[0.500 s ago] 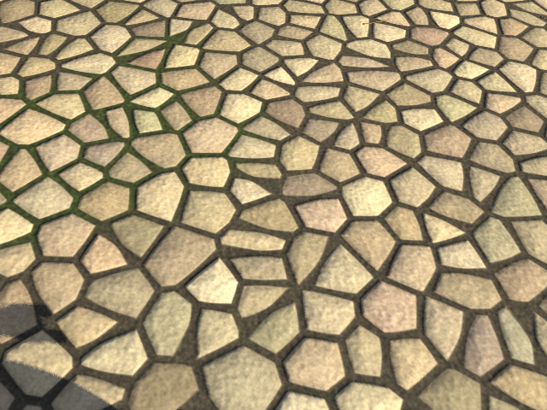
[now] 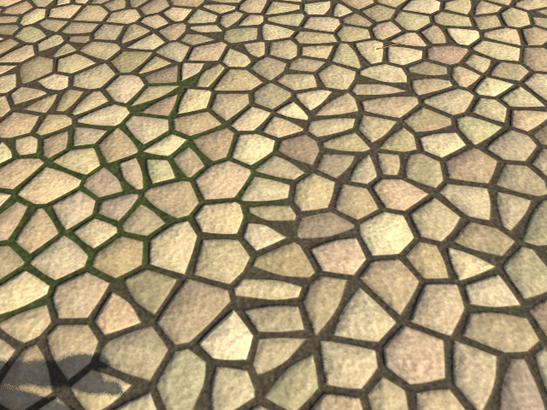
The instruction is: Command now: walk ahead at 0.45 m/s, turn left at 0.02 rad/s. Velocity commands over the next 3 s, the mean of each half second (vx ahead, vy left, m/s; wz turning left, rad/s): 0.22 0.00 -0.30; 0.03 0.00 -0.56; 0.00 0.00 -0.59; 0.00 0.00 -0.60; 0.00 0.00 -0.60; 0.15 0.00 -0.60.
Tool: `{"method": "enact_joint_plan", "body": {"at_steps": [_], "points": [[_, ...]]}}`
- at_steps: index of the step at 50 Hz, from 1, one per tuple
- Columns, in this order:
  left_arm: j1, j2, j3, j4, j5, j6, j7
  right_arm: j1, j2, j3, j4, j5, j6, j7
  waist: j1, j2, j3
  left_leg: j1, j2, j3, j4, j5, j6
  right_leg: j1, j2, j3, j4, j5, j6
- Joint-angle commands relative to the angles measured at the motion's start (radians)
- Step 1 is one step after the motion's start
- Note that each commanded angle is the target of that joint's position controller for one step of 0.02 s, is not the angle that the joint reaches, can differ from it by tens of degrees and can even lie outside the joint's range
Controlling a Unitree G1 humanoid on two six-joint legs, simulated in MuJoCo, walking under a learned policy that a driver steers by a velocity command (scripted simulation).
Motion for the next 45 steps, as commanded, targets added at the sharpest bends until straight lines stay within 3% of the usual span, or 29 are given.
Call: {"method": "enact_joint_plan", "body": {"at_steps": [1,5,7,10,12,13,14,15,16,17,18,19,21,23,25,29,32,34,35,36,37,38,39,40,41,45], "points": [[-0.007,0.157,0.032,-0.056,0.001,-0.014,0.01,-0.095,-0.06,-0.017,-0.089,-0.007,-0.017,0.001,0.009,-0.125,0.073,-0.264,0.056,-0.023,-0.062,0.143,-0.031,0.13,-0.241,0.256,-0.253,0.064,-0.148],[0.023,0.161,0.03,-0.032,-0.002,0.007,0.028,-0.207,-0.005,0.003,-0.129,-0.016,-0.028,0.006,0.024,-0.119,0.086,-0.112,0.005,0.022,-0.344,0.286,-0.064,0.05,-0.171,0.11,-0.206,0.494,-0.119],[0.073,0.182,0.037,-0.013,-0.009,0.02,0.036,-0.261,0.001,0.006,-0.143,-0.014,-0.035,0.019,0.044,-0.126,0.072,-0.031,-0.035,0.036,-0.432,0.352,-0.067,0.045,-0.168,0.103,-0.164,0.541,-0.111],[0.068,0.198,0.048,-0.014,-0.022,0.038,0.043,-0.283,-0.035,-0.005,-0.155,-0.009,-0.037,0.025,0.024,-0.149,0.062,0.011,-0.056,-0.01,-0.514,0.344,-0.044,0.095,-0.198,0.165,-0.08,0.552,-0.097],[0.027,0.211,0.06,-0.032,-0.025,0.045,0.049,-0.215,-0.085,-0.023,-0.137,-0.016,-0.038,0.019,-0.025,-0.169,0.024,0.092,-0.061,-0.032,-0.551,0.297,-0.014,0.125,-0.211,0.21,0.012,0.596,-0.071],[-0.004,0.206,0.061,-0.047,-0.026,0.048,0.05,-0.122,-0.112,-0.035,-0.108,-0.023,-0.041,0.01,-0.074,-0.16,-0.03,0.22,-0.067,-0.015,-0.599,0.355,0.01,0.113,-0.178,0.203,0.109,0.64,-0.048],[-0.004,0.172,0.052,-0.067,-0.019,0.047,0.049,-0.024,-0.156,-0.047,-0.09,-0.036,-0.045,0.0,-0.113,-0.108,-0.132,0.435,0.012,-0.054,-0.595,0.571,0.051,0.031,-0.118,0.18,0.28,0.53,-0.01],[0.075,0.073,0.024,-0.095,0.013,0.044,0.044,0.049,-0.224,-0.055,-0.093,-0.063,-0.036,-0.013,-0.085,0.12,-0.295,0.785,0.271,-0.265,-0.47,1.006,0.152,-0.244,-0.003,0.137,0.606,-0.026,0.044],[0.218,0.065,0.011,-0.08,-0.013,0.046,0.04,0.037,-0.187,-0.042,-0.11,-0.048,-0.016,-0.007,-0.052,0.292,-0.485,0.905,0.45,-0.519,-0.518,0.936,0.3,-0.391,0.064,0.157,0.862,-0.538,0.073],[0.183,0.18,0.046,-0.061,-0.032,0.061,0.042,-0.02,-0.122,-0.027,-0.13,-0.033,0.004,-0.005,-0.064,0.144,-0.405,0.76,0.384,-0.448,-0.598,0.673,0.265,-0.419,-0.002,0.177,0.939,-0.454,0.087],[0.085,0.191,0.055,-0.088,-0.041,0.079,0.047,-0.083,-0.078,-0.013,-0.131,-0.021,0.016,-0.011,-0.053,0.096,-0.256,0.639,0.326,-0.333,-0.632,0.495,0.222,-0.48,-0.036,0.124,0.942,-0.383,0.098],[0.056,0.169,0.055,-0.09,-0.035,0.102,0.056,-0.144,-0.052,-0.003,-0.119,-0.017,0.023,-0.012,-0.028,0.057,-0.153,0.49,0.27,-0.245,-0.681,0.379,0.199,-0.47,-0.069,0.105,0.902,-0.337,0.115],[0.069,0.139,0.056,-0.104,-0.021,0.142,0.071,-0.22,-0.076,-0.012,-0.102,-0.041,0.025,-0.013,0.017,0.111,-0.062,0.235,0.215,-0.132,-0.772,0.225,0.186,-0.337,-0.092,0.074,0.839,-0.258,0.133],[0.07,0.119,0.056,-0.124,-0.013,0.15,0.074,-0.246,-0.085,-0.019,-0.091,-0.047,0.016,-0.017,0.027,0.11,-0.05,0.181,0.221,-0.07,-0.803,0.229,0.205,-0.291,-0.095,0.053,0.768,-0.214,0.131],[0.02,0.113,0.053,-0.156,-0.007,0.148,0.067,-0.248,-0.1,-0.025,-0.075,-0.038,0.012,-0.027,0.015,0.082,-0.066,0.211,0.247,-0.045,-0.802,0.255,0.217,-0.283,-0.119,0.057,0.668,-0.156,0.116],[-0.051,0.13,0.052,-0.201,-0.007,0.148,0.04,-0.255,-0.141,-0.037,-0.054,-0.024,0.032,-0.035,0.0,0.071,-0.081,0.249,0.274,0.001,-0.797,0.221,0.206,-0.213,-0.121,0.029,0.507,-0.084,0.083],[-0.059,0.145,0.061,-0.218,-0.009,0.153,0.024,-0.252,-0.16,-0.042,-0.036,-0.004,0.049,-0.028,0.009,0.065,-0.068,0.286,0.281,0.027,-0.746,0.168,0.165,-0.156,-0.099,-0.01,0.364,-0.072,0.047],[-0.016,0.159,0.075,-0.204,0.0,0.15,0.023,-0.222,-0.132,-0.037,-0.012,0.009,0.063,-0.027,0.026,0.021,-0.062,0.249,0.229,0.084,-0.623,0.07,0.083,-0.043,-0.051,-0.028,0.193,0.021,-0.001],[0.005,0.223,0.094,-0.209,0.004,0.147,0.033,-0.171,-0.087,-0.028,0.006,0.0,0.071,-0.022,0.014,-0.146,-0.028,0.154,0.14,0.172,-0.422,-0.052,-0.007,0.012,-0.14,0.141,0.037,0.197,-0.059],[-0.031,0.345,0.114,-0.253,0.005,0.145,0.051,-0.188,-0.059,-0.018,-0.042,-0.036,0.072,-0.022,-0.023,-0.414,0.016,-0.127,-0.034,0.206,-0.143,-0.363,-0.113,0.063,-0.38,0.529,-0.053,0.348,-0.235],[-0.016,0.317,0.105,-0.266,0.038,0.119,0.041,-0.294,-0.102,-0.033,-0.062,-0.035,0.068,-0.031,0.05,-0.29,-0.026,-0.146,-0.057,0.017,0.055,-0.403,-0.098,-0.006,-0.395,0.566,-0.084,0.306,-0.308],[-0.055,0.292,0.096,-0.265,0.042,0.096,0.036,-0.28,-0.109,-0.039,-0.059,-0.013,0.07,-0.033,0.014,-0.229,-0.029,-0.156,-0.039,-0.026,0.108,-0.314,-0.076,-0.012,-0.351,0.479,-0.081,0.26,-0.266],[-0.114,0.267,0.093,-0.273,0.02,0.085,0.037,-0.239,-0.111,-0.045,-0.035,-0.01,0.072,-0.04,-0.02,-0.173,-0.028,-0.156,-0.023,-0.04,0.101,-0.222,-0.067,-0.008,-0.3,0.411,-0.064,0.217,-0.205],[-0.151,0.231,0.081,-0.282,0.002,0.085,0.041,-0.222,-0.122,-0.05,-0.017,-0.021,0.074,-0.047,-0.03,-0.158,-0.038,-0.156,-0.017,-0.045,0.091,-0.165,-0.069,0.003,-0.276,0.378,-0.053,0.222,-0.168],[-0.166,0.215,0.072,-0.289,-0.001,0.086,0.048,-0.214,-0.12,-0.051,-0.011,-0.027,0.073,-0.048,-0.039,-0.168,-0.05,-0.119,-0.025,-0.041,0.112,-0.125,-0.078,-0.012,-0.256,0.353,-0.043,0.29,-0.162],[-0.133,0.208,0.069,-0.303,-0.002,0.092,0.06,-0.22,-0.088,-0.041,-0.015,-0.011,0.063,-0.042,-0.027,-0.157,-0.085,-0.097,-0.051,-0.053,-0.009,-0.058,-0.106,0.064,-0.223,0.343,-0.015,0.371,-0.17]]}}
Next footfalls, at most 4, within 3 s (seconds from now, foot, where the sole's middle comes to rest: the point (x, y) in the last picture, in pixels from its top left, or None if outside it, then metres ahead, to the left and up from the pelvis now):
0.28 left None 0.32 0.13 -0.78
0.70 right None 0.22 -0.11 -0.78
1.18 left None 0.33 0.09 -0.78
1.60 right None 0.14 -0.12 -0.78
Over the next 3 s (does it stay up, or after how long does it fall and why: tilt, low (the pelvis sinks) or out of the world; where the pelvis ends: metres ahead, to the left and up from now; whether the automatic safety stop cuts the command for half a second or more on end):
stays up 0.18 -0.08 -0.01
